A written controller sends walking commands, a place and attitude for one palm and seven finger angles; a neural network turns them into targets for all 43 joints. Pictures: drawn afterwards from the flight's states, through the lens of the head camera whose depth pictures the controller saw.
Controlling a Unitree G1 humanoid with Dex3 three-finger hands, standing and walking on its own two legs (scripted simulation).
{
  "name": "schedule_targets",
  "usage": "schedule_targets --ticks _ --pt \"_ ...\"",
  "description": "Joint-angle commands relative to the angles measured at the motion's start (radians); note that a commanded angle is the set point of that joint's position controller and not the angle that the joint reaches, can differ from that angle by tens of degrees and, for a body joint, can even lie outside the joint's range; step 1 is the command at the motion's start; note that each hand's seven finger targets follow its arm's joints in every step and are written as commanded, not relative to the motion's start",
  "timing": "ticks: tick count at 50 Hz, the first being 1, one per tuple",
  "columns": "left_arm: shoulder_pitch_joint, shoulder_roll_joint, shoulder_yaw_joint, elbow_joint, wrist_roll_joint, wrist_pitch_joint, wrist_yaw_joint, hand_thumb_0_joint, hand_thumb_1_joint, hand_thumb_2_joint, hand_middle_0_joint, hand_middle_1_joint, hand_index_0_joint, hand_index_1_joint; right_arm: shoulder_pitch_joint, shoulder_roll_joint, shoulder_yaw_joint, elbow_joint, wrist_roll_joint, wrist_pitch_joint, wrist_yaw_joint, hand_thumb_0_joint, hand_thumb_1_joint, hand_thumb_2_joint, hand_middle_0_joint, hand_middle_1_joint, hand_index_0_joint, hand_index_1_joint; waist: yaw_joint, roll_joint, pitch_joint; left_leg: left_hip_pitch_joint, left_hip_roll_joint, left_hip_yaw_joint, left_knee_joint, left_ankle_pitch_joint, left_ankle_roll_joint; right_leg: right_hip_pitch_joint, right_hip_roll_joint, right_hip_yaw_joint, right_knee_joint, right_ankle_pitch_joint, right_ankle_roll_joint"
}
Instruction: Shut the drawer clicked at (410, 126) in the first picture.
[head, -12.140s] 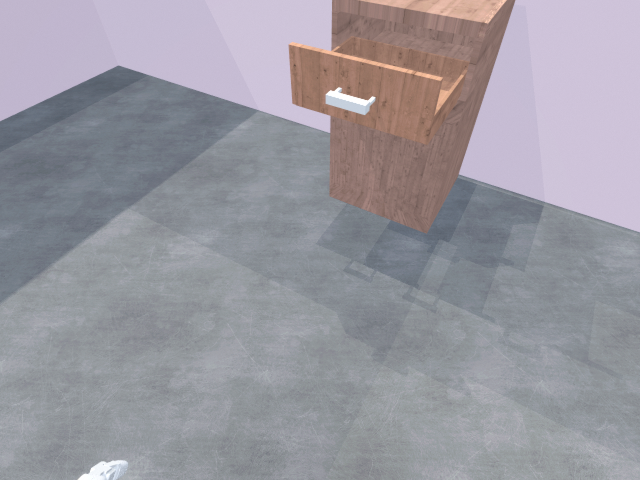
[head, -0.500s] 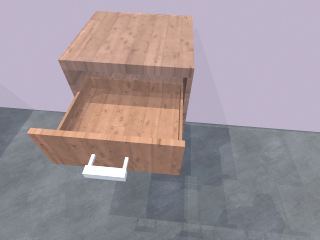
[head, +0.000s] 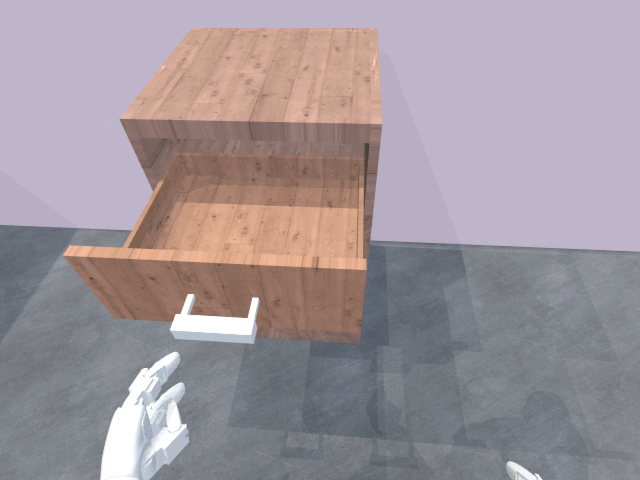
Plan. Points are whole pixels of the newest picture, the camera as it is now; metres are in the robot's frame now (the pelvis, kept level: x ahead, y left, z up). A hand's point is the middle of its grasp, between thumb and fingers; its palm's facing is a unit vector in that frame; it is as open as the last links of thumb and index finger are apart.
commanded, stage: raise the hand and make a fist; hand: left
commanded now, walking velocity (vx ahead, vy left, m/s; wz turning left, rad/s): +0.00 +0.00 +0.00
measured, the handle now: (218, 315) +0.36 +0.17 -0.04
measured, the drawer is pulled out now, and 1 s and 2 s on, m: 0.29 0.29 0.29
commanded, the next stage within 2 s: bring the fist close to the handle in 1.70 s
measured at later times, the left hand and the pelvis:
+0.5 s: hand (205, 445) +0.18 +0.14 -0.01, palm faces -0.12 -0.99 -0.02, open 4.5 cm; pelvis -0.03 +0.00 -0.07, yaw +0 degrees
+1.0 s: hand (194, 430) +0.18 +0.14 +0.03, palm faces -0.04 -1.00 -0.03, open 3.1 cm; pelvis +0.00 +0.01 -0.05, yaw +0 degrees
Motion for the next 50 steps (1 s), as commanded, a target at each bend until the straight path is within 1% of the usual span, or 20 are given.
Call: schedule_targets --ticks 1,4,6,9,11,13,15,17,21,23,25,28,31,37,38,40,43,44,48,50 --pt "0.248 -0.035 0.040 -0.032 -0.053 -0.302 -0.202 0.000 0.900 0.900 -0.420 -0.538 -0.420 -0.538 -0.157 -0.102 -0.066 -0.294 -0.006 -0.082 0.043 0.000 -0.900 -0.900 0.200 0.300 0.200 0.300 0.087 -0.294 -0.040 -0.285 -0.036 -0.015 0.116 0.031 -0.004 -0.145 0.012 0.065 0.058 -0.058 0.015" --pt "0.243 0.080 0.145 -0.056 -0.051 -0.477 -0.342 0.000 0.900 0.900 -0.480 -0.603 -0.480 -0.603 -0.197 -0.107 -0.084 -0.374 0.001 -0.053 0.087 0.000 -0.900 -0.900 0.200 0.300 0.200 0.300 0.102 -0.133 -0.127 -0.397 -0.050 0.009 0.248 0.022 -0.009 -0.165 -0.012 0.132 0.170 -0.005 -0.004" --pt "0.191 0.099 0.153 -0.138 -0.061 -0.445 -0.354 0.000 0.900 0.900 -0.520 -0.647 -0.520 -0.647 -0.232 -0.105 -0.079 -0.446 0.015 -0.018 0.079 0.000 -0.900 -0.900 0.200 0.300 0.200 0.300 0.108 -0.100 -0.152 -0.450 -0.057 0.031 0.279 -0.035 0.008 -0.187 -0.018 0.172 0.175 -0.104 0.000" --pt "0.031 0.118 0.138 -0.384 -0.070 -0.394 -0.298 0.000 0.900 0.900 -0.580 -0.712 -0.580 -0.712 -0.211 -0.095 -0.069 -0.508 0.021 0.012 0.057 0.000 -0.900 -0.900 0.200 0.300 0.200 0.300 0.078 0.006 -0.198 -0.428 -0.043 0.010 0.293 -0.103 0.021 -0.256 -0.005 0.182 0.183 -0.243 -0.001" --pt "0.005 0.100 0.108 -0.511 -0.058 -0.399 -0.255 0.000 0.900 0.900 -0.620 -0.755 -0.620 -0.755 -0.164 -0.079 -0.060 -0.509 0.016 0.014 0.047 0.000 -0.900 -0.900 0.200 0.300 0.200 0.300 0.052 0.070 -0.236 -0.384 -0.026 -0.011 0.309 -0.058 0.026 -0.277 0.012 0.150 0.219 -0.157 -0.006" --pt "-0.100 0.098 0.060 -0.620 -0.044 -0.422 -0.235 0.000 0.900 0.900 -0.660 -0.798 -0.660 -0.798 -0.130 -0.086 -0.047 -0.497 0.009 0.011 0.038 0.000 -0.900 -0.900 0.200 0.300 0.200 0.300 -0.007 0.032 -0.266 -0.368 -0.012 -0.035 0.343 -0.035 0.034 -0.323 0.025 0.130 0.245 -0.107 0.001" --pt "-0.085 0.064 0.002 -0.591 -0.038 -0.419 -0.251 0.000 0.900 0.900 -0.700 -0.842 -0.700 -0.842 -0.125 -0.089 -0.037 -0.483 0.006 -0.001 0.032 0.000 -0.900 -0.900 0.200 0.300 0.200 0.300 -0.025 0.041 -0.241 -0.383 -0.007 -0.051 0.360 -0.043 0.033 -0.358 0.028 0.123 0.250 -0.111 0.002" --pt "-0.080 0.078 -0.004 -0.544 -0.040 -0.390 -0.281 0.000 0.900 0.900 -0.740 -0.885 -0.740 -0.885 -0.123 -0.098 -0.030 -0.470 0.012 -0.011 0.025 0.000 -0.900 -0.900 0.200 0.300 0.200 0.300 -0.034 0.008 -0.215 -0.414 -0.005 -0.061 0.365 -0.067 0.031 -0.363 0.028 0.125 0.235 -0.142 0.005" --pt "0.013 0.107 0.026 -0.494 -0.042 -0.248 -0.311 0.000 0.900 0.900 -0.820 -0.972 -0.820 -0.972 -0.139 -0.095 -0.021 -0.486 0.025 0.001 0.017 0.000 -0.900 -0.900 0.200 0.300 0.200 0.300 0.010 -0.002 -0.255 -0.403 -0.012 -0.063 0.316 -0.056 0.028 -0.273 0.020 0.116 0.206 -0.147 0.008" --pt "0.067 0.123 0.076 -0.481 -0.050 -0.186 -0.287 0.000 0.900 0.900 -0.860 -1.015 -0.860 -1.015 -0.162 -0.082 -0.022 -0.490 0.027 0.012 0.011 0.000 -0.900 -0.900 0.200 0.300 0.200 0.300 0.038 -0.052 -0.276 -0.394 -0.013 -0.062 0.293 -0.026 0.028 -0.220 0.021 0.109 0.196 -0.122 0.013" --pt "0.065 0.118 0.095 -0.534 -0.058 -0.162 -0.252 0.000 0.900 0.900 -0.900 -1.058 -0.900 -1.058 -0.163 -0.069 -0.017 -0.496 0.025 0.021 0.010 0.000 -0.900 -0.900 0.200 0.300 0.200 0.300 0.047 -0.045 -0.273 -0.381 -0.014 -0.060 0.269 -0.010 0.024 -0.195 0.016 0.093 0.193 -0.107 0.013" --pt "0.118 0.110 0.112 -0.558 -0.055 -0.178 -0.200 0.000 0.900 0.900 -0.960 -1.123 -0.960 -1.123 -0.167 -0.057 -0.019 -0.487 0.017 0.019 0.012 0.000 -0.900 -0.900 0.200 0.300 0.200 0.300 0.063 -0.081 -0.268 -0.373 -0.010 -0.059 0.250 0.029 0.023 -0.172 0.021 0.071 0.204 -0.058 0.012" --pt "0.165 0.067 0.058 -0.594 -0.045 -0.221 -0.187 0.000 0.900 0.900 -1.020 -1.188 -1.020 -1.188 -0.145 -0.057 -0.024 -0.479 0.013 0.007 0.023 0.000 -0.900 -0.900 0.200 0.300 0.200 0.300 0.049 -0.063 -0.257 -0.350 -0.010 -0.053 0.247 0.061 0.021 -0.181 0.020 0.058 0.215 0.001 0.011" --pt "0.190 0.070 0.012 -0.660 -0.026 -0.260 -0.202 0.000 0.900 0.900 -1.140 -1.318 -1.140 -1.318 -0.130 -0.076 -0.031 -0.487 0.017 -0.003 0.027 0.000 -0.900 -0.900 0.200 0.300 0.200 0.300 0.029 -0.013 -0.231 -0.318 -0.008 -0.051 0.244 0.052 0.024 -0.213 0.018 0.056 0.212 -0.009 0.008" --pt "0.197 0.082 0.023 -0.662 -0.017 -0.259 -0.192 0.000 0.900 0.900 -1.160 -1.340 -1.160 -1.340 -0.130 -0.077 -0.034 -0.485 0.017 0.002 0.026 0.000 -0.900 -0.900 0.200 0.300 0.200 0.300 0.028 -0.042 -0.233 -0.314 -0.006 -0.053 0.244 0.069 0.026 -0.205 0.020 0.054 0.215 0.009 0.009" --pt "0.229 0.056 -0.006 -0.711 -0.017 -0.263 -0.186 0.000 0.900 0.900 -1.200 -1.383 -1.200 -1.383 -0.120 -0.071 -0.036 -0.499 0.017 0.005 0.030 0.000 -0.900 -0.900 0.200 0.300 0.200 0.300 0.036 -0.001 -0.258 -0.284 -0.008 -0.050 0.243 0.107 0.024 -0.195 0.020 0.048 0.223 0.052 0.008" --pt "0.222 0.085 0.012 -0.713 0.001 -0.250 -0.165 0.000 0.900 0.900 -1.260 -1.448 -1.260 -1.448 -0.119 -0.073 -0.035 -0.501 0.019 0.025 0.028 0.000 -0.900 -0.900 0.200 0.300 0.200 0.300 0.031 -0.023 -0.225 -0.282 -0.003 -0.054 0.236 0.121 0.025 -0.195 0.024 0.044 0.220 0.067 0.008" --pt "0.218 0.057 -0.016 -0.728 -0.001 -0.247 -0.166 0.000 0.900 0.900 -1.280 -1.470 -1.280 -1.470 -0.113 -0.070 -0.032 -0.511 0.017 0.029 0.028 0.000 -0.900 -0.900 0.200 0.300 0.200 0.300 0.026 -0.021 -0.227 -0.273 -0.006 -0.052 0.235 0.122 0.026 -0.192 0.024 0.045 0.216 0.078 0.009" --pt "0.276 0.083 0.016 -0.722 0.006 -0.213 -0.168 0.000 0.900 0.900 -1.360 -1.557 -1.360 -1.557 -0.120 -0.067 -0.033 -0.524 0.023 0.052 0.030 0.000 -0.900 -0.900 0.200 0.300 0.200 0.300 0.041 -0.030 -0.229 -0.254 0.000 -0.051 0.224 0.172 0.025 -0.154 0.025 0.042 0.210 0.131 0.008" --pt "0.266 0.047 -0.033 -0.769 0.001 -0.201 -0.181 0.000 0.900 0.900 -1.400 -1.600 -1.400 -1.600 -0.117 -0.064 -0.026 -0.542 0.023 0.055 0.033 0.000 -0.900 -0.900 0.200 0.300 0.200 0.300 0.034 -0.004 -0.230 -0.232 -0.001 -0.050 0.221 0.191 0.025 -0.151 0.023 0.039 0.207 0.157 0.011"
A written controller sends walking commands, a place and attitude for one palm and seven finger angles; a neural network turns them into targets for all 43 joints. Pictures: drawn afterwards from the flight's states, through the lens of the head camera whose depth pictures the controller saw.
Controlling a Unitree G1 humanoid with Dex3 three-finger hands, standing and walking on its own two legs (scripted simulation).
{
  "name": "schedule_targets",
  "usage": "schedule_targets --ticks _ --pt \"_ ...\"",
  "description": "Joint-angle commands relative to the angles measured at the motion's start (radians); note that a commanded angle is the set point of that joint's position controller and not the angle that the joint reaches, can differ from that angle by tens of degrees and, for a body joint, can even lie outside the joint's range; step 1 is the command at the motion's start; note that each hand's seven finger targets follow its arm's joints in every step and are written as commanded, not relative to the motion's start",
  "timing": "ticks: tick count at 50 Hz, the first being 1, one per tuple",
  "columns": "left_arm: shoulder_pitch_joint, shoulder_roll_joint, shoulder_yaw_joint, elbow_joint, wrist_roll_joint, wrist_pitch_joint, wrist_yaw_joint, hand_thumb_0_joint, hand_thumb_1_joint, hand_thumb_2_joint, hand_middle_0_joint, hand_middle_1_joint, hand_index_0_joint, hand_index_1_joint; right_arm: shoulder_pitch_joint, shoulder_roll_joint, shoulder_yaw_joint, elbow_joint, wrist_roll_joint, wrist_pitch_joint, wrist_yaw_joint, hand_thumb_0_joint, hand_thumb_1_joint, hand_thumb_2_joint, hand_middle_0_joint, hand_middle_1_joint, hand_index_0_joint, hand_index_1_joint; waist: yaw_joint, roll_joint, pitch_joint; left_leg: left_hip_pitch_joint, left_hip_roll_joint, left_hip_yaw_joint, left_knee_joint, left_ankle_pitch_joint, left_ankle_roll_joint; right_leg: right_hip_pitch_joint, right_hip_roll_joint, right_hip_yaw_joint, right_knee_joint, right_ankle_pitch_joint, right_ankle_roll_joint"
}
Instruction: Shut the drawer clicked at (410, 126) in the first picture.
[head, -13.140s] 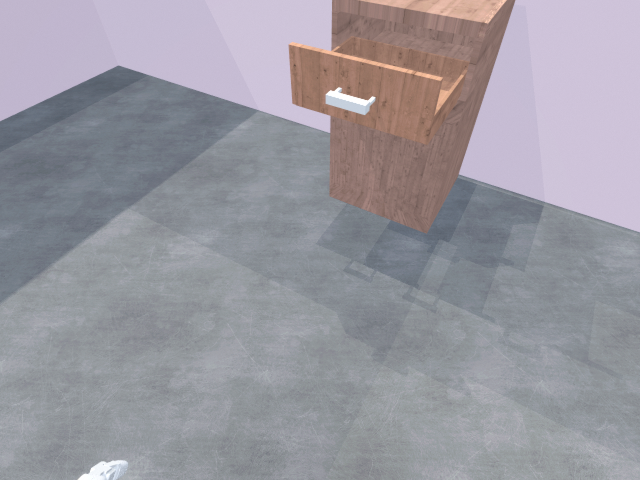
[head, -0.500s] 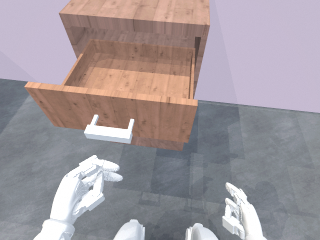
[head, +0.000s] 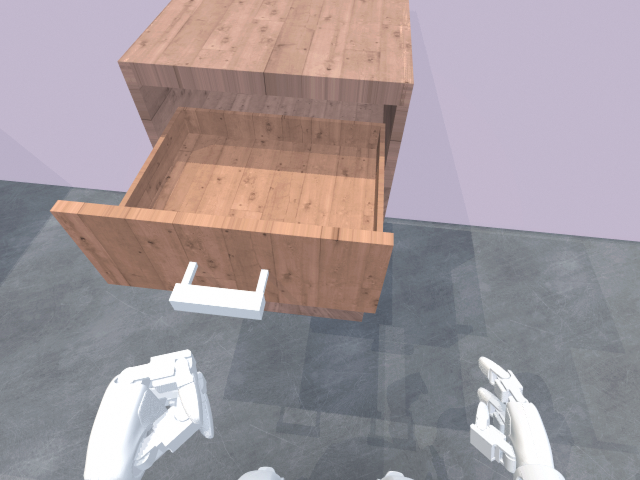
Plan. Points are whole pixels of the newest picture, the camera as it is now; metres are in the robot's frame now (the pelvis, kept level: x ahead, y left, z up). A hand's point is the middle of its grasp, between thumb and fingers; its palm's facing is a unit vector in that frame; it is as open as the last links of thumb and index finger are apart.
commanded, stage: raise the hand and make a fist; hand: left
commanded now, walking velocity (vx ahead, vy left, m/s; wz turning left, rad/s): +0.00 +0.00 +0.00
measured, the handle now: (223, 286) +0.36 +0.16 +0.00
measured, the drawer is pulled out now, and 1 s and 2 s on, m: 0.29 0.29 0.29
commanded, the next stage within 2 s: bring the fist close to the handle in 0.70 s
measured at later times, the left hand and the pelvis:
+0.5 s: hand (200, 406) +0.18 +0.13 +0.10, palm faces -0.04 -1.00 -0.06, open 3.3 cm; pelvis +0.01 -0.01 +0.01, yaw +0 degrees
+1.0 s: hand (201, 408) +0.18 +0.13 +0.09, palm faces -0.04 -1.00 -0.05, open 3.3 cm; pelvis +0.00 -0.01 +0.01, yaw +1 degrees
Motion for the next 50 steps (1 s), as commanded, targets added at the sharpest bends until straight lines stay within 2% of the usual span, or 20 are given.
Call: schedule_targets --ticks 1,3,6,7,13,15,18,19,20,26,29,32,34,35,36,38,39,44,48,50 --pt "0.054 0.045 0.022 -0.250 -0.014 -0.035 -0.012 0.000 0.900 0.900 -1.400 -1.600 -1.400 -1.600 -0.028 -0.099 -0.036 -0.177 0.008 -0.037 -0.002 0.000 -0.900 -0.900 0.200 0.300 0.200 0.300 -0.005 0.011 -0.142 0.109 -0.016 -0.036 -0.167 0.377 0.012 0.164 0.027 0.037 -0.134 0.307 0.006" --pt "0.049 0.058 0.029 -0.251 -0.011 -0.021 -0.011 0.000 0.900 0.900 -1.400 -1.600 -1.400 -1.600 -0.037 -0.101 -0.034 -0.178 0.007 -0.034 -0.003 0.000 -0.900 -0.900 0.200 0.300 0.200 0.300 -0.009 -0.023 -0.126 0.103 -0.015 -0.039 -0.170 0.360 0.015 0.170 0.030 0.040 -0.143 0.304 0.007" --pt "0.041 0.049 0.020 -0.284 -0.016 -0.013 -0.018 0.000 0.900 0.900 -1.400 -1.600 -1.400 -1.600 -0.033 -0.098 -0.026 -0.188 0.008 -0.034 -0.003 0.000 -0.900 -0.900 0.200 0.300 0.200 0.300 -0.007 -0.004 -0.126 0.117 -0.018 -0.039 -0.180 0.342 0.014 0.176 0.028 0.039 -0.153 0.289 0.008" --pt "0.044 0.065 0.040 -0.283 -0.015 -0.009 -0.017 0.000 0.900 0.900 -1.400 -1.600 -1.400 -1.600 -0.031 -0.097 -0.027 -0.184 0.010 -0.034 -0.004 0.000 -0.900 -0.900 0.200 0.300 0.200 0.300 -0.004 -0.001 -0.127 0.121 -0.017 -0.040 -0.182 0.347 0.013 0.178 0.029 0.038 -0.154 0.290 0.007" --pt "-0.007 0.082 0.049 -0.300 -0.023 0.005 -0.012 0.000 0.900 0.900 -1.400 -1.600 -1.400 -1.600 -0.047 -0.101 -0.015 -0.181 0.010 -0.042 -0.012 0.000 -0.900 -0.900 0.200 0.300 0.200 0.300 -0.012 -0.019 -0.088 0.113 -0.022 -0.039 -0.199 0.277 0.016 0.191 0.023 0.057 -0.196 0.226 0.009" --pt "0.007 0.079 0.061 -0.305 -0.031 0.008 -0.016 0.000 0.900 0.900 -1.400 -1.600 -1.400 -1.600 -0.036 -0.099 -0.015 -0.176 0.012 -0.050 -0.013 0.000 -0.900 -0.900 0.200 0.300 0.200 0.300 -0.004 -0.002 -0.118 0.135 -0.023 -0.036 -0.206 0.295 0.015 0.214 0.021 0.056 -0.201 0.245 0.008" --pt "0.039 0.080 0.084 -0.228 -0.037 0.025 -0.021 0.000 0.900 0.900 -1.400 -1.600 -1.400 -1.600 -0.052 -0.099 -0.018 -0.161 0.015 -0.053 -0.015 0.000 -0.900 -0.900 0.200 0.300 0.200 0.300 -0.002 -0.063 -0.077 0.106 -0.025 -0.032 -0.210 0.282 0.015 0.224 0.018 0.065 -0.226 0.237 0.012" --pt "0.025 0.063 0.065 -0.238 -0.043 0.024 -0.029 0.000 0.900 0.900 -1.400 -1.600 -1.400 -1.600 -0.046 -0.102 -0.016 -0.162 0.014 -0.057 -0.016 0.000 -0.900 -0.900 0.200 0.300 0.200 0.300 -0.008 -0.051 -0.079 0.112 -0.029 -0.029 -0.209 0.281 0.016 0.226 0.014 0.073 -0.232 0.244 0.014" --pt "0.021 0.088 0.093 -0.229 -0.045 0.023 -0.030 0.000 0.900 0.900 -1.400 -1.600 -1.400 -1.600 -0.046 -0.102 -0.020 -0.154 0.014 -0.059 -0.017 0.000 -0.900 -0.900 0.200 0.300 0.200 0.300 -0.004 -0.055 -0.080 0.111 -0.028 -0.028 -0.210 0.286 0.014 0.233 0.013 0.076 -0.234 0.251 0.014" --pt "0.017 0.091 0.097 -0.250 -0.048 -0.003 -0.028 0.000 0.900 0.900 -1.400 -1.600 -1.400 -1.600 -0.041 -0.102 -0.022 -0.146 0.014 -0.084 -0.016 0.000 -0.900 -0.900 0.200 0.300 0.200 0.300 0.004 -0.006 -0.100 0.131 -0.031 -0.022 -0.217 0.297 0.015 0.242 0.011 0.079 -0.236 0.256 0.012" --pt "0.029 0.102 0.126 -0.218 -0.053 -0.011 -0.027 0.000 0.900 0.900 -1.400 -1.600 -1.400 -1.600 -0.044 -0.102 -0.027 -0.134 0.011 -0.086 -0.017 0.000 -0.900 -0.900 0.200 0.300 0.200 0.300 0.006 -0.055 -0.096 0.114 -0.033 -0.022 -0.214 0.303 0.013 0.261 0.008 0.092 -0.245 0.277 0.014" --pt "0.017 0.077 0.093 -0.234 -0.055 -0.019 -0.040 0.000 0.900 0.900 -1.400 -1.600 -1.400 -1.600 -0.048 -0.104 -0.025 -0.137 0.015 -0.094 -0.013 0.000 -0.900 -0.900 0.200 0.300 0.200 0.300 0.002 -0.001 -0.091 0.134 -0.034 -0.017 -0.221 0.303 0.014 0.245 0.011 0.079 -0.240 0.275 0.013" --pt "0.023 0.090 0.114 -0.209 -0.059 -0.015 -0.042 0.000 0.900 0.900 -1.400 -1.600 -1.400 -1.600 -0.044 -0.103 -0.029 -0.125 0.013 -0.094 -0.014 0.000 -0.900 -0.900 0.200 0.300 0.200 0.300 -0.001 -0.046 -0.098 0.129 -0.033 -0.020 -0.219 0.309 0.015 0.257 0.010 0.086 -0.248 0.288 0.016" --pt "0.033 0.105 0.131 -0.208 -0.057 -0.017 -0.043 0.000 0.900 0.900 -1.400 -1.600 -1.400 -1.600 -0.045 -0.107 -0.030 -0.124 0.014 -0.092 -0.015 0.000 -0.900 -0.900 0.200 0.300 0.200 0.300 0.005 -0.036 -0.103 0.130 -0.033 -0.019 -0.220 0.314 0.014 0.261 0.011 0.084 -0.245 0.292 0.014" --pt "0.023 0.086 0.103 -0.226 -0.058 -0.019 -0.050 0.000 0.900 0.900 -1.400 -1.600 -1.400 -1.600 -0.048 -0.105 -0.026 -0.130 0.013 -0.095 -0.014 0.000 -0.900 -0.900 0.200 0.300 0.200 0.300 0.002 -0.025 -0.107 0.137 -0.036 -0.018 -0.221 0.317 0.016 0.263 0.010 0.085 -0.243 0.300 0.015" --pt "0.039 0.098 0.122 -0.218 -0.058 -0.020 -0.048 0.000 0.900 0.900 -1.400 -1.600 -1.400 -1.600 -0.055 -0.103 -0.030 -0.123 0.014 -0.097 -0.013 0.000 -0.900 -0.900 0.200 0.300 0.200 0.300 0.006 -0.036 -0.106 0.138 -0.034 -0.020 -0.221 0.333 0.016 0.271 0.012 0.082 -0.241 0.323 0.014" --pt "0.046 0.076 0.098 -0.215 -0.058 -0.020 -0.053 0.000 0.900 0.900 -1.400 -1.600 -1.400 -1.600 -0.050 -0.101 -0.028 -0.126 0.015 -0.097 -0.011 0.000 -0.900 -0.900 0.200 0.300 0.200 0.300 0.000 -0.033 -0.099 0.143 -0.034 -0.017 -0.222 0.330 0.016 0.262 0.013 0.078 -0.241 0.323 0.016" --pt "-0.029 0.072 0.097 -0.139 -0.057 -0.029 -0.061 0.000 0.900 0.900 -1.400 -1.600 -1.400 -1.600 -0.050 -0.111 -0.025 -0.113 0.007 -0.089 -0.016 0.000 -0.900 -0.900 0.200 0.300 0.200 0.300 -0.020 -0.074 -0.046 0.102 -0.036 -0.024 -0.209 0.273 0.015 0.210 0.015 0.090 -0.251 0.242 0.019" --pt "-0.110 0.093 0.109 -0.123 -0.052 -0.054 -0.064 0.000 0.900 0.900 -1.400 -1.600 -1.400 -1.600 -0.047 -0.119 -0.023 -0.111 0.005 -0.087 -0.018 0.000 -0.900 -0.900 0.200 0.300 0.200 0.300 -0.020 -0.029 -0.083 0.101 -0.037 -0.026 -0.195 0.255 0.014 0.189 0.018 0.088 -0.230 0.200 0.012" --pt "-0.142 0.073 0.081 -0.123 -0.049 -0.063 -0.064 0.000 0.900 0.900 -1.400 -1.600 -1.400 -1.600 -0.035 -0.118 -0.021 -0.114 0.003 -0.090 -0.016 0.000 -0.900 -0.900 0.200 0.300 0.200 0.300 -0.026 0.000 -0.120 0.117 -0.037 -0.029 -0.188 0.276 0.013 0.179 0.020 0.075 -0.205 0.234 0.010"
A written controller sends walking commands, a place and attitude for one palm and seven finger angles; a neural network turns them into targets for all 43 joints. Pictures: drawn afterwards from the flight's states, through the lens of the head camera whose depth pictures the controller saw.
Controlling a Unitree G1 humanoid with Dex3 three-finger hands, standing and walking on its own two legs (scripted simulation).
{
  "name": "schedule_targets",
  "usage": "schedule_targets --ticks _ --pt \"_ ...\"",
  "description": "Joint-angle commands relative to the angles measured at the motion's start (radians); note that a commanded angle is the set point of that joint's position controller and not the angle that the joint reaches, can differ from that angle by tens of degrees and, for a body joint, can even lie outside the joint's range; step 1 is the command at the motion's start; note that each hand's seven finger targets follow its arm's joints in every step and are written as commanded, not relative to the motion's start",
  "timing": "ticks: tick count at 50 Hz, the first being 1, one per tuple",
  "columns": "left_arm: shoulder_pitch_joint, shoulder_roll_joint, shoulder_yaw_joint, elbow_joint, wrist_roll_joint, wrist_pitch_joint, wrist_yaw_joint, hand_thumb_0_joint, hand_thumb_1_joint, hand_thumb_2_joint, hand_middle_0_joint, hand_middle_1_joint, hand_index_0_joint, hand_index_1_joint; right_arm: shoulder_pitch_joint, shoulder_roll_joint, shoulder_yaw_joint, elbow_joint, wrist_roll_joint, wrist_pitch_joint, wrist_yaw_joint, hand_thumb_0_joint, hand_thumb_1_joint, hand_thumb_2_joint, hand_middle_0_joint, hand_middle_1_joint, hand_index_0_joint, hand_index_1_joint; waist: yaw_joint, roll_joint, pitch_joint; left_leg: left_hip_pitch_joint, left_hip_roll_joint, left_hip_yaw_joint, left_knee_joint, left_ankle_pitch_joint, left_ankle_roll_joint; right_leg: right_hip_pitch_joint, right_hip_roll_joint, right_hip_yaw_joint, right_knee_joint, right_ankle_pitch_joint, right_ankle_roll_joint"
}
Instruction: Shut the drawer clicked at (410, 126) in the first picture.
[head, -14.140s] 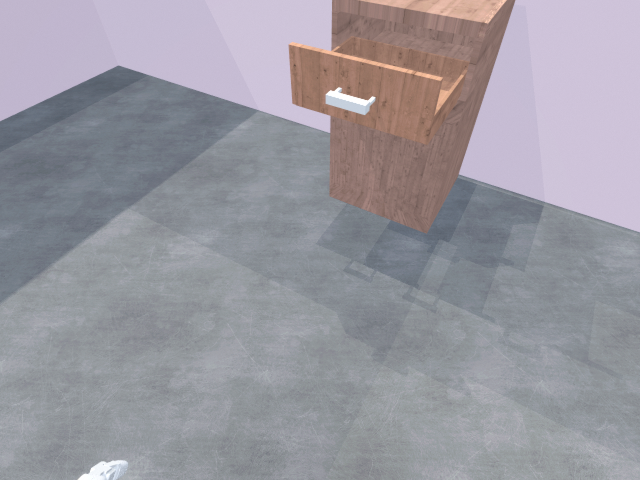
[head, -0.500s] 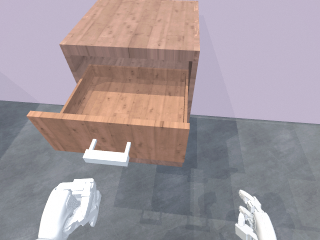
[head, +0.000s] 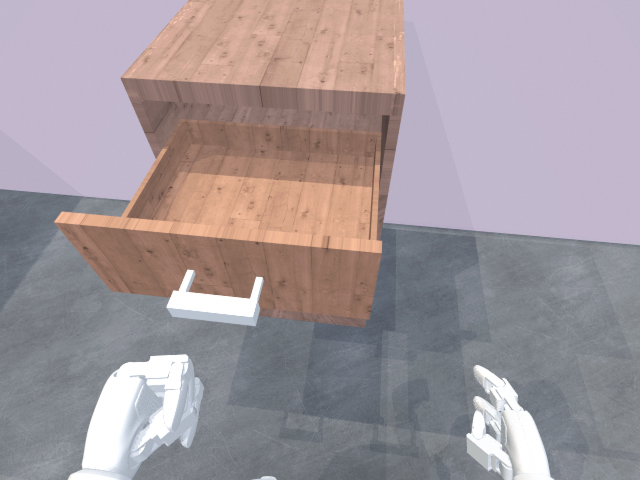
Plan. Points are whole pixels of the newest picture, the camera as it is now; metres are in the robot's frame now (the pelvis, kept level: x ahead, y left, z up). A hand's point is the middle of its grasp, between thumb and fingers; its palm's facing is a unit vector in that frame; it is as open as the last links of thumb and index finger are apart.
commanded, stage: bring the fist close to the handle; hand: left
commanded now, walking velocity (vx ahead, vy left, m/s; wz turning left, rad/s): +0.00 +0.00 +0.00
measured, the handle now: (219, 294) +0.36 +0.17 -0.01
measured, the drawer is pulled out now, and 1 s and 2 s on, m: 0.29 0.29 0.24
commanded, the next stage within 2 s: push the drawer shut in 1.20 s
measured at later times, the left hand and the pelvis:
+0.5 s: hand (216, 381) +0.23 +0.14 +0.02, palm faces -0.09 -1.00 -0.04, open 3.3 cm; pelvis -0.01 +0.01 -0.02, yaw -1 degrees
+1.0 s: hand (230, 361) +0.27 +0.14 -0.01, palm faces -0.11 -0.99 -0.03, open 3.3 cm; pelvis -0.02 +0.01 -0.04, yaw -1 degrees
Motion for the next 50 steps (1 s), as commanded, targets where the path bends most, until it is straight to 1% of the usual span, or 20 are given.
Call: schedule_targets --ticks 1,3,6,11,12,16,19,25,28,29,34,36,38,40,42,43,45,47,48,50 --pt "-0.090 0.071 0.041 -0.186 -0.010 -0.083 0.004 0.000 0.900 0.900 -1.400 -1.600 -1.400 -1.600 -0.041 -0.112 -0.053 -0.157 0.002 -0.054 -0.008 0.000 -0.900 -0.900 0.200 0.300 0.200 0.300 -0.025 -0.020 -0.146 0.022 -0.040 -0.013 -0.095 0.243 0.032 0.098 0.011 0.092 -0.126 0.221 0.027" --pt "-0.093 0.083 0.056 -0.166 -0.002 -0.085 0.014 0.000 0.900 0.900 -1.400 -1.600 -1.400 -1.600 -0.043 -0.114 -0.056 -0.154 0.000 -0.051 -0.006 0.000 -0.900 -0.900 0.200 0.300 0.200 0.300 -0.018 -0.035 -0.167 0.015 -0.038 -0.015 -0.091 0.256 0.032 0.103 0.014 0.090 -0.113 0.235 0.025" --pt "-0.137 0.057 0.025 -0.121 0.004 -0.077 0.020 0.000 0.900 0.900 -1.400 -1.600 -1.400 -1.600 -0.042 -0.116 -0.052 -0.158 -0.003 -0.042 -0.002 0.000 -0.900 -0.900 0.200 0.300 0.200 0.300 -0.027 -0.039 -0.150 -0.017 -0.040 -0.015 -0.081 0.234 0.029 0.077 0.012 0.091 -0.103 0.215 0.027" --pt "-0.159 0.081 0.064 -0.073 0.010 -0.085 0.039 0.000 0.900 0.900 -1.400 -1.600 -1.400 -1.600 -0.039 -0.119 -0.058 -0.158 -0.006 -0.027 0.002 0.000 -0.900 -0.900 0.200 0.300 0.200 0.300 -0.013 -0.042 -0.184 -0.046 -0.040 -0.009 -0.065 0.243 0.027 0.079 0.013 0.096 -0.079 0.228 0.023" --pt "-0.179 0.066 0.044 -0.089 0.009 -0.092 0.039 0.000 0.900 0.900 -1.400 -1.600 -1.400 -1.600 -0.037 -0.119 -0.055 -0.159 -0.009 -0.028 0.004 0.000 -0.900 -0.900 0.200 0.300 0.200 0.300 -0.018 -0.023 -0.204 -0.043 -0.041 -0.009 -0.058 0.256 0.028 0.079 0.012 0.096 -0.068 0.250 0.023" --pt "-0.195 0.060 0.048 -0.043 0.010 -0.115 0.044 0.000 0.900 0.900 -1.400 -1.600 -1.400 -1.600 -0.030 -0.121 -0.061 -0.148 -0.011 -0.022 0.009 0.000 -0.900 -0.900 0.200 0.300 0.200 0.300 -0.023 -0.036 -0.214 -0.073 -0.038 -0.008 -0.035 0.267 0.025 0.057 0.013 0.094 -0.042 0.270 0.023" --pt "-0.257 0.069 0.046 0.005 0.016 -0.128 0.044 0.000 0.900 0.900 -1.400 -1.600 -1.400 -1.600 -0.030 -0.127 -0.062 -0.140 -0.014 -0.017 0.010 0.000 -0.900 -0.900 0.200 0.300 0.200 0.300 -0.036 -0.057 -0.201 -0.121 -0.037 -0.009 -0.010 0.216 0.026 0.017 0.011 0.107 -0.035 0.207 0.026" --pt "-0.317 0.081 0.068 0.031 0.006 -0.152 0.036 0.000 0.900 0.900 -1.400 -1.600 -1.400 -1.600 -0.023 -0.132 -0.066 -0.133 -0.016 -0.010 0.012 0.000 -0.900 -0.900 0.200 0.300 0.200 0.300 -0.026 -0.025 -0.291 -0.138 -0.036 -0.008 0.027 0.249 0.027 0.012 0.010 0.109 0.012 0.245 0.020" --pt "-0.365 0.096 0.083 0.093 0.008 -0.152 0.034 0.000 0.900 0.900 -1.400 -1.600 -1.400 -1.600 -0.025 -0.137 -0.066 -0.119 -0.015 0.000 0.010 0.000 -0.900 -0.900 0.200 0.300 0.200 0.300 -0.037 -0.051 -0.265 -0.175 -0.033 -0.012 0.046 0.230 0.028 -0.023 0.014 0.112 0.021 0.225 0.020" --pt "-0.394 0.074 0.063 0.103 0.006 -0.154 0.030 0.000 0.900 0.900 -1.400 -1.600 -1.400 -1.600 -0.026 -0.137 -0.064 -0.121 -0.016 0.002 0.011 0.000 -0.900 -0.900 0.200 0.300 0.200 0.300 -0.044 -0.052 -0.266 -0.184 -0.035 -0.011 0.053 0.218 0.029 -0.033 0.012 0.112 0.026 0.214 0.023" --pt "-0.481 0.101 0.091 0.151 0.003 -0.158 0.024 0.000 0.900 0.900 -1.400 -1.600 -1.400 -1.600 -0.025 -0.141 -0.067 -0.109 -0.019 0.012 0.012 0.000 -0.900 -0.900 0.200 0.300 0.200 0.300 -0.035 -0.026 -0.321 -0.200 -0.035 -0.015 0.078 0.230 0.028 -0.047 0.011 0.114 0.061 0.223 0.018" --pt "-0.505 0.075 0.062 0.152 0.004 -0.160 0.021 0.000 0.900 0.900 -1.400 -1.600 -1.400 -1.600 -0.028 -0.140 -0.068 -0.112 -0.018 0.015 0.015 0.000 -0.900 -0.900 0.200 0.300 0.200 0.300 -0.038 -0.019 -0.343 -0.189 -0.033 -0.016 0.085 0.241 0.028 -0.067 0.011 0.106 0.076 0.232 0.018" --pt "-0.502 0.085 0.067 0.160 0.010 -0.159 0.027 0.000 0.900 0.900 -1.400 -1.600 -1.400 -1.600 -0.023 -0.142 -0.069 -0.112 -0.019 0.021 0.018 0.000 -0.900 -0.900 0.200 0.300 0.200 0.300 -0.031 -0.004 -0.355 -0.187 -0.032 -0.020 0.089 0.264 0.027 -0.076 0.013 0.099 0.092 0.247 0.014" --pt "-0.518 0.065 0.050 0.186 0.012 -0.156 0.034 0.000 0.900 0.900 -1.400 -1.600 -1.400 -1.600 -0.021 -0.141 -0.069 -0.112 -0.020 0.030 0.022 0.000 -0.900 -0.900 0.200 0.300 0.200 0.300 -0.038 -0.031 -0.358 -0.202 -0.032 -0.021 0.100 0.260 0.028 -0.088 0.013 0.099 0.101 0.251 0.017" --pt "-0.535 0.077 0.056 0.168 0.016 -0.153 0.040 0.000 0.900 0.900 -1.400 -1.600 -1.400 -1.600 -0.026 -0.142 -0.069 -0.120 -0.019 0.041 0.024 0.000 -0.900 -0.900 0.200 0.300 0.200 0.300 -0.030 -0.019 -0.365 -0.204 -0.033 -0.020 0.093 0.245 0.027 -0.083 0.012 0.099 0.100 0.231 0.016" --pt "-0.530 0.097 0.070 0.177 0.020 -0.148 0.046 0.000 0.900 0.900 -1.400 -1.600 -1.400 -1.600 -0.025 -0.146 -0.070 -0.124 -0.019 0.047 0.023 0.000 -0.900 -0.900 0.200 0.300 0.200 0.300 -0.032 -0.042 -0.356 -0.217 -0.030 -0.021 0.093 0.236 0.029 -0.084 0.015 0.100 0.098 0.219 0.016" --pt "-0.550 0.074 0.048 0.154 0.022 -0.144 0.054 0.000 0.900 0.900 -1.400 -1.600 -1.400 -1.600 -0.030 -0.141 -0.068 -0.133 -0.017 0.057 0.023 0.000 -0.900 -0.900 0.200 0.300 0.200 0.300 -0.035 -0.027 -0.365 -0.207 -0.032 -0.018 0.088 0.219 0.030 -0.085 0.014 0.101 0.093 0.201 0.018" --pt "-0.543 0.091 0.067 0.154 0.021 -0.141 0.063 0.000 0.900 0.900 -1.400 -1.600 -1.400 -1.600 -0.027 -0.139 -0.067 -0.131 -0.017 0.064 0.023 0.000 -0.900 -0.900 0.200 0.300 0.200 0.300 -0.030 -0.017 -0.363 -0.208 -0.033 -0.016 0.086 0.209 0.029 -0.080 0.015 0.105 0.085 0.189 0.016" --pt "-0.528 0.110 0.087 0.165 0.022 -0.138 0.069 0.000 0.900 0.900 -1.400 -1.600 -1.400 -1.600 -0.024 -0.144 -0.066 -0.131 -0.018 0.069 0.022 0.000 -0.900 -0.900 0.200 0.300 0.200 0.300 -0.028 -0.040 -0.362 -0.219 -0.031 -0.021 0.084 0.213 0.030 -0.077 0.018 0.101 0.088 0.189 0.016" --pt "-0.547 0.077 0.055 0.146 0.024 -0.142 0.070 0.000 0.900 0.900 -1.400 -1.600 -1.400 -1.600 -0.024 -0.138 -0.066 -0.133 -0.016 0.072 0.023 0.000 -0.900 -0.900 0.200 0.300 0.200 0.300 -0.035 -0.032 -0.365 -0.204 -0.030 -0.020 0.083 0.221 0.029 -0.080 0.017 0.098 0.090 0.204 0.017"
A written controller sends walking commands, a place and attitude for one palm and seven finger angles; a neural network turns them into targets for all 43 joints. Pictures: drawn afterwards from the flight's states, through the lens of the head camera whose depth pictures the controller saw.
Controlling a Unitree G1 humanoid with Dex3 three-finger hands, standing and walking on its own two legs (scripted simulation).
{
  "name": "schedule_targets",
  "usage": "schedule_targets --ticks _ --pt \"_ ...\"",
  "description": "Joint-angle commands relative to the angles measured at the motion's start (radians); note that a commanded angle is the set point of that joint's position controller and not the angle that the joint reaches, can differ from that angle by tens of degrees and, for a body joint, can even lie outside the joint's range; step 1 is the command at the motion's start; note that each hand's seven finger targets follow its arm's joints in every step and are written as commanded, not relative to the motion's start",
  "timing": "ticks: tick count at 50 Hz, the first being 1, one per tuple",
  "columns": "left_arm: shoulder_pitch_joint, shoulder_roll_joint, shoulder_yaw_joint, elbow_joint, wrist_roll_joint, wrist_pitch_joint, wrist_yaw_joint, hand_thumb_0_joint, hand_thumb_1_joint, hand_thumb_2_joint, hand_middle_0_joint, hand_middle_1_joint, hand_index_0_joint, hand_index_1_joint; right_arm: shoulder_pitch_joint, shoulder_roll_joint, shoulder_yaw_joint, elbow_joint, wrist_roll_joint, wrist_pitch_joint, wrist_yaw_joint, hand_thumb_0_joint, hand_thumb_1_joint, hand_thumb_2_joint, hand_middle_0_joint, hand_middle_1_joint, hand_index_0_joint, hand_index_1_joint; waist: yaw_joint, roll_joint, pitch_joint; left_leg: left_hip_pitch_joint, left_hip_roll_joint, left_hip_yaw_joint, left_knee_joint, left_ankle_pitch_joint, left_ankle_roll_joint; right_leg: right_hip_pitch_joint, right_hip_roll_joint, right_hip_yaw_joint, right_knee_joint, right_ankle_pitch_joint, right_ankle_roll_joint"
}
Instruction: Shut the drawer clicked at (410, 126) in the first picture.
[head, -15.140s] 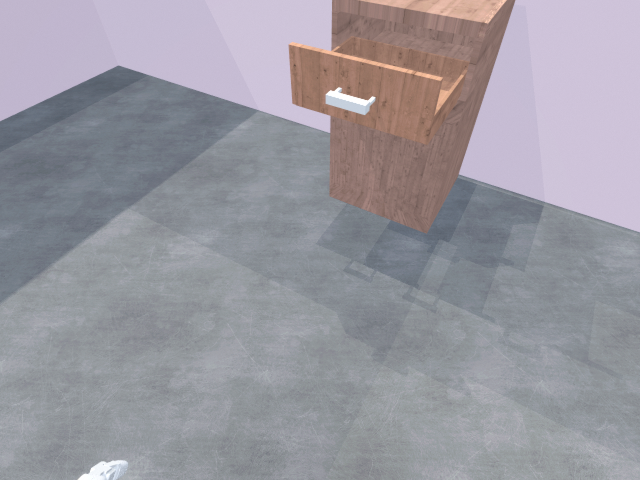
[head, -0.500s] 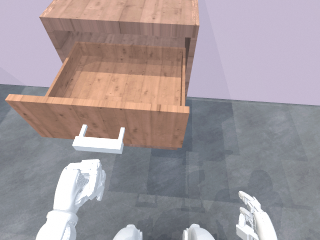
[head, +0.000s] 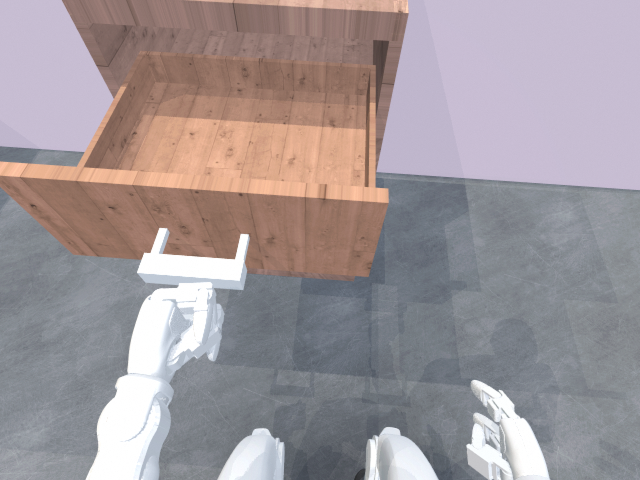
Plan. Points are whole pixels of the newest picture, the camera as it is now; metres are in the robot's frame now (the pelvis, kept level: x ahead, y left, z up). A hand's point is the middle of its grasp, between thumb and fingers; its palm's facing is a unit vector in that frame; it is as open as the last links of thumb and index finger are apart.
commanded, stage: bring the fist close to the handle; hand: left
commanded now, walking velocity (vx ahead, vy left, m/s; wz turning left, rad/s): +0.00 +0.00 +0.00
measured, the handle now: (198, 255) +0.38 +0.17 +0.04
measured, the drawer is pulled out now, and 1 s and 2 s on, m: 0.29 0.24 0.11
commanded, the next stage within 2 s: push the drawer shut in 0.20 s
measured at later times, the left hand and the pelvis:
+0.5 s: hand (218, 322) +0.29 +0.13 +0.03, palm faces -0.08 -1.00 -0.04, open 3.3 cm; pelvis +0.00 +0.00 +0.00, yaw +0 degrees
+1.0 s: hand (227, 281) +0.34 +0.13 +0.03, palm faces -0.08 -1.00 -0.04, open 3.3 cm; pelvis -0.01 +0.00 +0.00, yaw +0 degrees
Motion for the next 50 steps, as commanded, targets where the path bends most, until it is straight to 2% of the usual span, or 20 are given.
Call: schedule_targets --ticks 1,4,8,10,13,14,16,18,20,23,25,28,31,35,40,44,45,46,48,50 --pt "-0.091 0.070 0.038 -0.234 -0.012 -0.071 0.013 0.000 0.900 0.900 -1.400 -1.600 -1.400 -1.600 -0.012 -0.130 -0.061 -0.154 0.007 -0.038 -0.008 0.000 -0.900 -0.900 0.200 0.300 0.200 0.300 0.001 0.002 -0.322 0.153 -0.032 -0.040 -0.171 0.309 0.008 0.270 0.030 0.069 -0.147 0.269 0.005" --pt "-0.076 0.049 0.004 -0.237 -0.008 -0.070 0.012 0.000 0.900 0.900 -1.400 -1.600 -1.400 -1.600 -0.009 -0.130 -0.060 -0.153 0.007 -0.035 -0.007 0.000 -0.900 -0.900 0.200 0.300 0.200 0.300 -0.011 -0.004 -0.315 0.160 -0.029 -0.044 -0.168 0.315 0.009 0.250 0.029 0.062 -0.146 0.272 0.007" --pt "-0.045 0.080 0.027 -0.229 0.003 -0.068 0.022 0.000 0.900 0.900 -1.400 -1.600 -1.400 -1.600 -0.012 -0.135 -0.062 -0.160 0.008 -0.026 -0.009 0.000 -0.900 -0.900 0.200 0.300 0.200 0.300 -0.006 -0.018 -0.287 0.140 -0.029 -0.042 -0.168 0.292 0.009 0.245 0.031 0.063 -0.148 0.249 0.005" --pt "-0.039 0.053 0.007 -0.251 0.001 -0.071 0.026 0.000 0.900 0.900 -1.400 -1.600 -1.400 -1.600 -0.007 -0.127 -0.062 -0.166 0.006 -0.025 -0.007 0.000 -0.900 -0.900 0.200 0.300 0.200 0.300 -0.005 -0.009 -0.298 0.156 -0.029 -0.042 -0.169 0.310 0.007 0.250 0.029 0.061 -0.146 0.267 0.005" --pt "-0.042 0.093 0.044 -0.254 0.001 -0.078 0.037 0.000 0.900 0.900 -1.400 -1.600 -1.400 -1.600 -0.005 -0.131 -0.062 -0.164 0.005 -0.021 -0.011 0.000 -0.900 -0.900 0.200 0.300 0.200 0.300 -0.003 -0.030 -0.293 0.133 -0.030 -0.043 -0.166 0.298 0.008 0.260 0.031 0.066 -0.146 0.259 0.004" --pt "-0.041 0.076 0.031 -0.257 0.005 -0.082 0.036 0.000 0.900 0.900 -1.400 -1.600 -1.400 -1.600 -0.012 -0.128 -0.062 -0.168 0.006 -0.021 -0.010 0.000 -0.900 -0.900 0.200 0.300 0.200 0.300 -0.004 -0.025 -0.298 0.139 -0.030 -0.040 -0.162 0.292 0.009 0.253 0.030 0.067 -0.144 0.255 0.006" --pt "-0.095 0.073 0.017 -0.266 0.005 -0.086 0.035 0.000 0.900 0.900 -1.400 -1.600 -1.400 -1.600 -0.011 -0.128 -0.060 -0.160 0.005 -0.021 -0.011 0.000 -0.900 -0.900 0.200 0.300 0.200 0.300 -0.013 0.002 -0.296 0.137 -0.033 -0.041 -0.156 0.287 0.009 0.245 0.028 0.071 -0.144 0.252 0.005" --pt "-0.137 0.097 0.040 -0.228 0.005 -0.083 0.037 0.000 0.900 0.900 -1.400 -1.600 -1.400 -1.600 -0.007 -0.133 -0.058 -0.149 0.005 -0.018 -0.016 0.000 -0.900 -0.900 0.200 0.300 0.200 0.300 -0.023 -0.029 -0.275 0.111 -0.032 -0.040 -0.147 0.263 0.012 0.237 0.030 0.078 -0.153 0.227 0.007" --pt "-0.176 0.077 0.025 -0.206 0.008 -0.083 0.030 0.000 0.900 0.900 -1.400 -1.600 -1.400 -1.600 -0.010 -0.131 -0.059 -0.144 0.006 -0.020 -0.018 0.000 -0.900 -0.900 0.200 0.300 0.200 0.300 -0.026 -0.011 -0.290 0.123 -0.033 -0.040 -0.145 0.257 0.011 0.225 0.029 0.077 -0.149 0.220 0.007" --pt "-0.224 0.100 0.042 -0.188 0.000 -0.072 0.022 0.000 0.900 0.900 -1.400 -1.600 -1.400 -1.600 -0.006 -0.138 -0.057 -0.135 0.006 -0.020 -0.021 0.000 -0.900 -0.900 0.200 0.300 0.200 0.300 -0.021 0.002 -0.316 0.130 -0.034 -0.044 -0.150 0.272 0.011 0.242 0.028 0.079 -0.150 0.232 0.005" --pt "-0.258 0.077 0.022 -0.172 -0.003 -0.057 0.016 0.000 0.900 0.900 -1.400 -1.600 -1.400 -1.600 -0.004 -0.137 -0.057 -0.134 0.008 -0.016 -0.019 0.000 -0.900 -0.900 0.200 0.300 0.200 0.300 -0.023 0.016 -0.336 0.150 -0.034 -0.043 -0.154 0.292 0.010 0.250 0.026 0.077 -0.151 0.257 0.006" --pt "-0.304 0.088 0.033 -0.139 -0.005 -0.046 0.019 0.000 0.900 0.900 -1.400 -1.600 -1.400 -1.600 0.004 -0.142 -0.057 -0.120 0.008 -0.014 -0.022 0.000 -0.900 -0.900 0.200 0.300 0.200 0.300 -0.037 -0.017 -0.330 0.144 -0.030 -0.046 -0.149 0.302 0.013 0.247 0.027 0.074 -0.153 0.271 0.010" --pt "-0.376 0.081 0.025 -0.128 -0.005 -0.052 0.023 0.000 0.900 0.900 -1.400 -1.600 -1.400 -1.600 0.005 -0.140 -0.056 -0.107 0.008 -0.013 -0.022 0.000 -0.900 -0.900 0.200 0.300 0.200 0.300 -0.039 0.002 -0.341 0.148 -0.034 -0.045 -0.149 0.289 0.011 0.246 0.023 0.078 -0.157 0.261 0.010" --pt "-0.464 0.107 0.056 -0.061 -0.003 -0.057 0.029 0.000 0.900 0.900 -1.400 -1.600 -1.400 -1.600 0.010 -0.142 -0.055 -0.088 0.009 -0.009 -0.026 0.000 -0.900 -0.900 0.200 0.300 0.200 0.300 -0.046 -0.017 -0.331 0.128 -0.034 -0.039 -0.150 0.259 0.013 0.252 0.022 0.089 -0.171 0.232 0.013" --pt "-0.492 0.122 0.079 -0.018 -0.004 -0.064 0.027 0.000 0.900 0.900 -1.400 -1.600 -1.400 -1.600 0.018 -0.142 -0.058 -0.082 0.010 -0.005 -0.023 0.000 -0.900 -0.900 0.200 0.300 0.200 0.300 -0.032 0.005 -0.375 0.146 -0.036 -0.033 -0.160 0.289 0.011 0.283 0.021 0.095 -0.171 0.268 0.009" --pt "-0.516 0.115 0.083 0.030 -0.007 -0.068 0.030 0.000 0.900 0.900 -1.400 -1.600 -1.400 -1.600 0.032 -0.145 -0.058 -0.071 0.008 0.002 -0.019 0.000 -0.900 -0.900 0.200 0.300 0.200 0.300 -0.036 -0.011 -0.365 0.151 -0.033 -0.036 -0.170 0.307 0.011 0.284 0.024 0.087 -0.173 0.290 0.010" --pt "-0.548 0.120 0.079 0.026 -0.005 -0.072 0.031 0.000 0.900 0.900 -1.400 -1.600 -1.400 -1.600 0.031 -0.145 -0.058 -0.070 0.009 0.004 -0.018 0.000 -0.900 -0.900 0.200 0.300 0.200 0.300 -0.039 0.008 -0.361 0.154 -0.032 -0.038 -0.174 0.294 0.008 0.271 0.024 0.086 -0.173 0.272 0.009" --pt "-0.581 0.101 0.061 0.052 -0.003 -0.072 0.031 0.000 0.900 0.900 -1.400 -1.600 -1.400 -1.600 0.035 -0.144 -0.056 -0.065 0.010 0.006 -0.017 0.000 -0.900 -0.900 0.200 0.300 0.200 0.300 -0.052 -0.011 -0.339 0.147 -0.032 -0.038 -0.175 0.273 0.009 0.262 0.024 0.085 -0.180 0.252 0.011" --pt "-0.625 0.135 0.093 0.077 0.001 -0.083 0.042 0.000 0.900 0.900 -1.400 -1.600 -1.400 -1.600 0.041 -0.152 -0.058 -0.055 0.008 0.008 -0.021 0.000 -0.900 -0.900 0.200 0.300 0.200 0.300 -0.054 -0.014 -0.332 0.137 -0.031 -0.042 -0.173 0.258 0.011 0.244 0.028 0.087 -0.179 0.229 0.010" --pt "-0.654 0.117 0.076 0.077 0.005 -0.096 0.043 0.000 0.900 0.900 -1.400 -1.600 -1.400 -1.600 0.047 -0.149 -0.060 -0.053 0.007 0.010 -0.018 0.000 -0.900 -0.900 0.200 0.300 0.200 0.300 -0.053 0.011 -0.362 0.162 -0.031 -0.042 -0.176 0.271 0.009 0.241 0.026 0.085 -0.173 0.241 0.009"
